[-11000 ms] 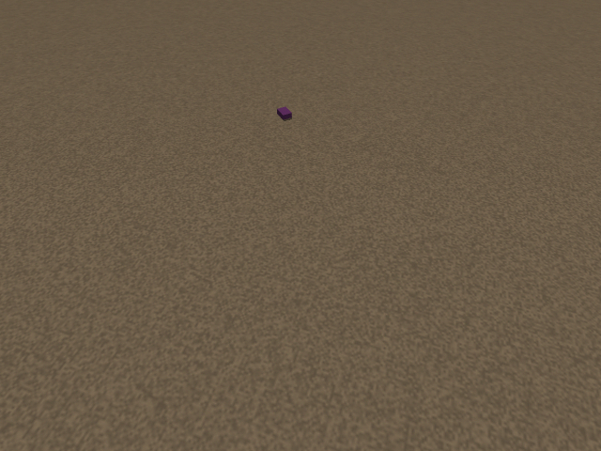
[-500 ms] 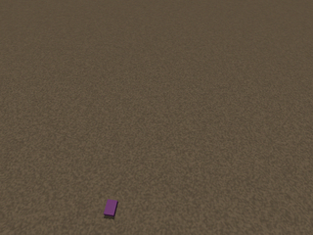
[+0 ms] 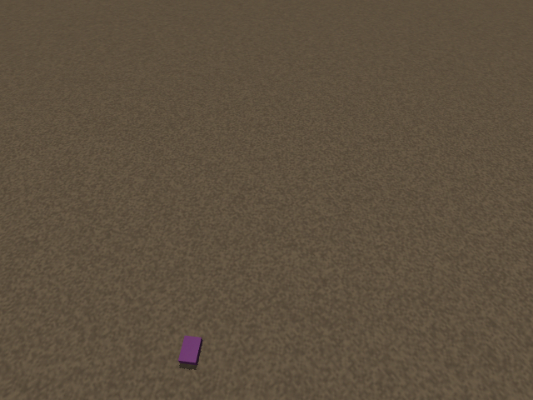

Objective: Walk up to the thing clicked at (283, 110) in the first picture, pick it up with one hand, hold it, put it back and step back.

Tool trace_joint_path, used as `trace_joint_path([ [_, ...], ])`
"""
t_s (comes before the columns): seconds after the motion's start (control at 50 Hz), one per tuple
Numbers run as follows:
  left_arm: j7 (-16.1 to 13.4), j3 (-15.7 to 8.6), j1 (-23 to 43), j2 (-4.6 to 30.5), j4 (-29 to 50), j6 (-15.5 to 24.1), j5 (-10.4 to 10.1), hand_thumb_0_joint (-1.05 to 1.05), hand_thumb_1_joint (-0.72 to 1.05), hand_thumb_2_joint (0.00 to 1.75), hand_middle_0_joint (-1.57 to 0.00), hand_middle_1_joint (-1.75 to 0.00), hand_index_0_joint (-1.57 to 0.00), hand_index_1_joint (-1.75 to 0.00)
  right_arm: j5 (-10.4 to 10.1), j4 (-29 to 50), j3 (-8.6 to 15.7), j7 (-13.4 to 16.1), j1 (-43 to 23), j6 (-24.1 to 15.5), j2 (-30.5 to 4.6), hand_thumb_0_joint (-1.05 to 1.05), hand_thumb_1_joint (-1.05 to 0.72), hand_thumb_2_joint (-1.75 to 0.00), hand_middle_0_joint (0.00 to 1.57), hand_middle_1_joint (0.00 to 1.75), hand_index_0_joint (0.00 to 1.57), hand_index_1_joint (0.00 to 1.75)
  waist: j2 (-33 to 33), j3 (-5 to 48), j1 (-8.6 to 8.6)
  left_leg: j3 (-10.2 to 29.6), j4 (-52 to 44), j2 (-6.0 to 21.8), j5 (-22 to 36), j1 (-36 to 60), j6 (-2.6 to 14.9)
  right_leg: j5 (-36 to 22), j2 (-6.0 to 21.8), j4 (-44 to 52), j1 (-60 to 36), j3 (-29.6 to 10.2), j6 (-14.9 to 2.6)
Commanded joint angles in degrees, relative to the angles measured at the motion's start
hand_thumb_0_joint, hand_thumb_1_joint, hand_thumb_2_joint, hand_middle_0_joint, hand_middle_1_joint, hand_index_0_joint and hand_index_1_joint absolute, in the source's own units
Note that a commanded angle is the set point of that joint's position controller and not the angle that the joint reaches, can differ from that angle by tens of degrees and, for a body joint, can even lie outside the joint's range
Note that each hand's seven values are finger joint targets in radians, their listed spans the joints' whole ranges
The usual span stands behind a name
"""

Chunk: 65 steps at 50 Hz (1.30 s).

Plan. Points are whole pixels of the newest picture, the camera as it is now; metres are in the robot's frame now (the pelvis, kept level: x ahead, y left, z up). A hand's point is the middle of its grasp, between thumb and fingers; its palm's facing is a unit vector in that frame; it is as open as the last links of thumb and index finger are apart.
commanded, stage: walk up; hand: left
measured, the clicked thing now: (190, 350) +0.41 +0.26 -0.75
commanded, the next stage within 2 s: none
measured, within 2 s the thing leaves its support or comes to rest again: neither
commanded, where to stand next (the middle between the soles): +0.03 +0.01 m, yaw +2 degrees
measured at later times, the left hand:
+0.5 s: hand out of the picture +0.09 +0.26 -0.14, palm faces +0.00 -0.95 -0.32, open 7.3 cm
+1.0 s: hand out of the picture +0.06 +0.25 -0.14, palm faces +0.03 -0.94 -0.33, open 7.3 cm
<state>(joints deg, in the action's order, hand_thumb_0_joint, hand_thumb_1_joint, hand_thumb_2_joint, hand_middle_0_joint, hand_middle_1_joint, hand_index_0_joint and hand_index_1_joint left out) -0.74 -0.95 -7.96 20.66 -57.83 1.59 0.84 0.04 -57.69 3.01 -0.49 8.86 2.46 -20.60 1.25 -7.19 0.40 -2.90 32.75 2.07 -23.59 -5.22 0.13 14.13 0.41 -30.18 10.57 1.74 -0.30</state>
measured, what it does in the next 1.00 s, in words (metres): stands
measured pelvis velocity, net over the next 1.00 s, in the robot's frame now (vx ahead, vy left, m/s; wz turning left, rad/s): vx -0.01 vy -0.01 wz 0.02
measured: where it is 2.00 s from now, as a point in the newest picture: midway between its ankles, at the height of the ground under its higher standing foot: outside the picture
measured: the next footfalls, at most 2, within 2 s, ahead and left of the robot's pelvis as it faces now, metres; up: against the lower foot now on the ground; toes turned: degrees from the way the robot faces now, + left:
left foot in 1.38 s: +0.08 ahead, +0.15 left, +0.00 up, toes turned +4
right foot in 1.80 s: +0.06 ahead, -0.12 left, +0.00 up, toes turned +3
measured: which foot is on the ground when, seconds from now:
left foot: down 0.00-1.00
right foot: down 0.00-1.00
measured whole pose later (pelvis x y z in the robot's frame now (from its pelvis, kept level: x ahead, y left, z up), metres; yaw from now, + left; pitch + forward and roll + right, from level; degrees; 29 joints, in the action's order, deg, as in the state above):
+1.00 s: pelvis -0.01 -0.01 +0.02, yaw +1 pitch -2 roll +0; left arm 0.4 -1.6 -6.3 18.9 -65.8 0.6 1.1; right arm 0.5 -63.7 0.9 -0.4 7.2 0.3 -19.5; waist 0.7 -3.2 -0.7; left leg 0.5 18.1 0.9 -12.8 -2.9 -0.8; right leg 8.1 0.8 -18.5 7.9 2.7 0.0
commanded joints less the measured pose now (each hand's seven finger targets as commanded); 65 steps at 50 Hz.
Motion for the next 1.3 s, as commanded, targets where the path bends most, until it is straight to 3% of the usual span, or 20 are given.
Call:
trace_joint_path([
  [0.0, -0.77, -3.25, 5.16, 14.96, 4.1, 0.31, 0.92, 0.0, 0.9, 0.9, -0.2, -0.3, -0.2, -0.3, -0.03, 3.44, 1.73, 0.58, 0.63, -1.08, -8.53, 0.0, -0.9, -0.9, 0.2, 0.3, 0.2, 0.3, -9.39, 4.27, 0.45, 5.25, 2.37, -0.83, -10.93, -2.9, 0.99, -9.1, 17.21, 14.01, 2.83, -19.42, -12.12],
  [0.02, -0.61, -3.17, 7.3, 14.21, 4.51, 0.06, 0.75, 0.0, 0.9, 0.9, -0.2, -0.3, -0.2, -0.3, 0.01, 2.41, 1.59, 0.42, 1.69, -1.5, -8.88, 0.0, -0.9, -0.9, 0.2, 0.3, 0.2, 0.3, -10.54, 3.67, 1.45, 5.0, -3.19, -0.3, -6.17, -2.6, 0.88, -9.95, 15.08, 13.19, 2.45, -15.67, -10.05],
  [0.04, -0.48, -2.83, 8.45, 13.41, 4.85, -0.06, 0.39, 0.0, 0.9, 0.9, -0.2, -0.3, -0.2, -0.3, -0.05, 1.29, 1.57, 0.45, 3.77, -2.19, -9.59, 0.0, -0.9, -0.9, 0.2, 0.3, 0.2, 0.3, -9.35, 4.87, 2.67, 5.5, -11.52, 1.06, 6.57, 0.18, 0.76, -14.16, 12.76, 10.54, 2.29, -11.66, -6.84],
  [0.06, -0.29, -2.52, 8.61, 11.02, 5.01, -0.05, -0.26, 0.0, 0.9, 0.9, -0.2, -0.3, -0.2, -0.3, 0.11, 0.4, 1.84, 0.59, 4.21, -2.84, -10.86, 0.0, -0.9, -0.9, 0.2, 0.3, 0.2, 0.3, -5.91, 6.86, 2.28, 8.3, -16.34, 4.11, 18.53, 1.36, 1.02, -19.05, 8.69, 5.74, 0.29, -6.98, -3.21],
  [0.08, -0.13, -2.54, 6.95, 10.12, 4.11, -0.34, -0.76, 0.0, 0.9, 0.9, -0.2, -0.3, -0.2, -0.3, 0.07, 0.75, 2.34, 0.79, 1.57, -3.31, -12.87, 0.0, -0.9, -0.9, 0.2, 0.3, 0.2, 0.3, -3.53, 7.63, 0.44, 11.74, -17.92, 6.55, 24.81, 1.02, 2.07, -18.4, 4.71, 3.28, -1.23, -4.13, -1.32],
  [0.1, 0.04, -2.74, 5.8, 10.48, 3.12, -0.66, -0.9, 0.0, 0.9, 0.9, -0.2, -0.3, -0.2, -0.3, 0.21, 1.41, 2.16, 0.9, -0.6, -3.64, -13.23, 0.0, -0.9, -0.9, 0.2, 0.3, 0.2, 0.3, -3.1, 8.7, -0.82, 12.38, -16.81, 7.83, 26.59, 0.96, 3.37, -14.3, 3.8, 4.55, -2.61, -3.54, -0.78],
  [0.12, 0.24, -2.76, 5.23, 10.65, 2.48, -0.93, -0.95, 0.0, 0.9, 0.9, -0.2, -0.3, -0.2, -0.3, 0.3, 1.63, 1.68, 0.85, -2.31, -3.77, -12.86, 0.0, -0.9, -0.9, 0.2, 0.3, 0.2, 0.3, -3.1, 8.86, -1.6, 10.38, -15.43, 7.53, 22.75, -1.39, 3.89, -7.68, 3.99, 7.61, -4.79, -3.96, -0.77],
  [0.14, 0.33, -2.62, 4.97, 10.58, 1.75, -0.89, -0.73, 0.0, 0.9, 0.9, -0.2, -0.3, -0.2, -0.3, 0.22, 1.35, 1.28, 0.72, -3.85, -3.76, -12.7, 0.0, -0.9, -0.9, 0.2, 0.3, 0.2, 0.3, -1.3, 7.85, -1.83, 9.34, -15.45, 6.98, 20.78, -2.63, 3.15, -7.04, 4.8, 9.42, -6.19, -4.09, -0.94],
  [0.2, 0.46, -2.61, 6.32, 10.41, 0.39, -0.7, -0.59, 0.0, 0.9, 0.9, -0.2, -0.3, -0.2, -0.3, 0.27, 0.12, 0.86, 1.04, -2.76, -3.83, -11.61, 0.0, -0.9, -0.9, 0.2, 0.3, 0.2, 0.3, 1.75, 7.89, -0.95, 7.6, -16.52, 5.13, 25.32, -1.49, 1.31, -14.33, 5.89, 9.04, -7.22, -4.95, -1.74],
  [0.24, 0.34, -2.49, 5.34, 10.18, -0.46, -0.62, -0.72, 0.0, 0.9, 0.9, -0.2, -0.3, -0.2, -0.3, 0.29, -0.42, 0.83, 1.13, -3.1, -3.92, -11.69, 0.0, -0.9, -0.9, 0.2, 0.3, 0.2, 0.3, 2.73, 9.11, -1.23, 6.91, -15.97, 5.18, 28.1, -0.16, 1.59, -16.23, 5.81, 9.4, -7.96, -4.02, -1.61],
  [0.6, 0.6, -2.39, 6.89, 10.35, -3.77, -0.02, 0.06, 0.0, 0.9, 0.9, -0.2, -0.3, -0.2, -0.3, 0.47, -1.65, 0.46, 0.77, -4.28, -3.77, -11.1, 0.0, -0.9, -0.9, 0.2, 0.3, 0.2, 0.3, -1.23, 5.78, -0.36, 7.68, -19.09, 4.71, 14.12, -1.81, 1.48, -9.51, 6.57, 14.77, -5.19, -5.99, -0.75],
  [0.92, 0.43, -2.9, 4.92, 10.53, -4.1, 0.35, -0.02, 0.0, 0.9, 0.9, -0.2, -0.3, -0.2, -0.3, 0.19, -2.17, 0.14, 0.95, -3.35, -3.72, -10.65, 0.0, -0.9, -0.9, 0.2, 0.3, 0.2, 0.3, -1.89, 9.73, -0.61, 7.47, -16.88, 5.04, 21.59, 0.39, 1.17, -15.67, 7.23, 13.67, -7.11, -5.45, -0.88],
  [1.1, 0.36, -3.04, 5.32, 10.46, -3.76, 0.14, -0.1, 0.0, 0.9, 0.9, -0.2, -0.3, -0.2, -0.3, 0.26, -2.28, 0.0, 1.09, -3.44, -3.67, -10.75, 0.0, -0.9, -0.9, 0.2, 0.3, 0.2, 0.3, -0.7, 7.86, -0.82, 7.62, -17.25, 4.88, 20.67, -1.38, 1.03, -14.77, 7.17, 13.58, -6.64, -5.43, -1.08],
  [1.12, 1.02, -4.13, 1.85, 12.88, -2.2, 0.51, 0.78, 0.0, 0.9, 0.9, -0.2, -0.3, -0.2, -0.3, 1.11, -0.55, 1.46, 0.35, 0.29, -3.93, -13.32, 0.0, -0.9, -0.9, 0.2, 0.3, 0.2, 0.3, -0.77, 11.22, -0.62, 5.55, -13.58, 1.96, 0.89, -1.97, 3.44, 8.12, 4.5, 11.67, -8.9, -4.62, -3.08],
  [1.14, 1.21, -4.59, 0.37, 13.33, -2.65, 0.51, 1.36, 0.0, 0.9, 0.9, -0.2, -0.3, -0.2, -0.3, 1.59, -0.63, 1.66, 0.04, 0.3, -3.86, -13.2, 0.0, -0.9, -0.9, 0.2, 0.3, 0.2, 0.3, -0.84, 8.09, -1.65, 6.36, -12.18, 1.8, -7.52, -7.63, 4.18, 18.47, 5.91, 12.35, -8.18, -7.44, -4.49],
  [1.18, 1.5, -5.91, -2.09, 15.52, -2.25, 0.42, 1.89, 0.0, 0.9, 0.9, -0.2, -0.3, -0.2, -0.3, 1.91, 0.88, 1.39, -0.49, -1.19, -3.52, -11.91, 0.0, -0.9, -0.9, 0.2, 0.3, 0.2, 0.3, -5.18, 1.52, -3.43, 3.63, -5.49, -0.96, -11.04, -18.95, 3.32, 30.94, 11.09, 18.42, -7.57, -15.46, -7.6],
  [1.2, 1.45, -6.43, -2.1, 16.61, -1.49, 0.52, 2.02, 0.0, 0.9, 0.9, -0.2, -0.3, -0.2, -0.3, 2.1, 1.63, 1.63, -0.76, -1.0, -3.46, -11.31, 0.0, -0.9, -0.9, 0.2, 0.3, 0.2, 0.3, -9.39, -0.44, -3.65, 2.28, 4.49, -1.44, -6.52, -20.53, 2.68, 31.71, 17.23, 23.46, -5.57, -21.26, -10.78],
  [1.22, 1.41, -6.67, -2.43, 16.82, -0.17, 0.91, 2.23, 0.0, 0.9, 0.9, -0.2, -0.3, -0.2, -0.3, 2.29, 2.53, 1.61, -0.83, -0.79, -3.71, -11.14, 0.0, -0.9, -0.9, 0.2, 0.3, 0.2, 0.3, -8.98, -1.34, -4.28, 4.65, 9.65, 1.05, -5.96, -23.24, 2.17, 25.28, 20.96, 23.8, -6.35, -23.83, -14.0],
  [1.24, 1.37, -6.66, -2.54, 16.54, 0.69, 1.24, 1.98, 0.0, 0.9, 0.9, -0.2, -0.3, -0.2, -0.3, 2.12, 3.14, 1.66, -0.95, -0.06, -4.06, -11.23, 0.0, -0.9, -0.9, 0.2, 0.3, 0.2, 0.3, -7.88, -1.95, -4.04, 6.4, 9.5, 2.9, -5.29, -24.44, 2.02, 18.23, 21.14, 22.42, -7.58, -22.87, -14.79],
  [1.28, 1.45, -6.38, -3.38, 15.71, 1.66, 1.48, 1.91, 0.0, 0.9, 0.9, -0.2, -0.3, -0.2, -0.3, 2.02, 4.1, 2.03, -1.28, 0.49, -4.91, -11.56, 0.0, -0.9, -0.9, 0.2, 0.3, 0.2, 0.3, -6.78, 1.09, -3.44, 6.87, 6.18, 3.48, -5.16, -22.13, 2.4, 8.28, 19.15, 20.05, -9.12, -18.65, -13.79],
])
